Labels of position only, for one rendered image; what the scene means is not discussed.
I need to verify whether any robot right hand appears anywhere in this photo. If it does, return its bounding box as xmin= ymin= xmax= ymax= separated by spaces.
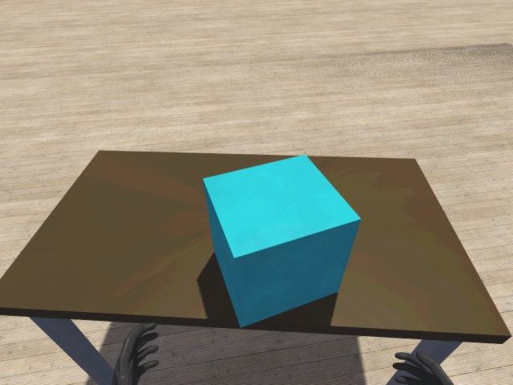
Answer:
xmin=393 ymin=351 xmax=454 ymax=385

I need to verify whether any carton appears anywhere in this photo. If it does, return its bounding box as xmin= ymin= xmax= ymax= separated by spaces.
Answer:
xmin=203 ymin=155 xmax=361 ymax=328

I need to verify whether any robot left hand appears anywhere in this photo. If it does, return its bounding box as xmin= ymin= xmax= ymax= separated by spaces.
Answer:
xmin=112 ymin=322 xmax=159 ymax=385

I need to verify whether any table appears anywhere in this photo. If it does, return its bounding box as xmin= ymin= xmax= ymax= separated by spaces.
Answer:
xmin=0 ymin=150 xmax=512 ymax=385

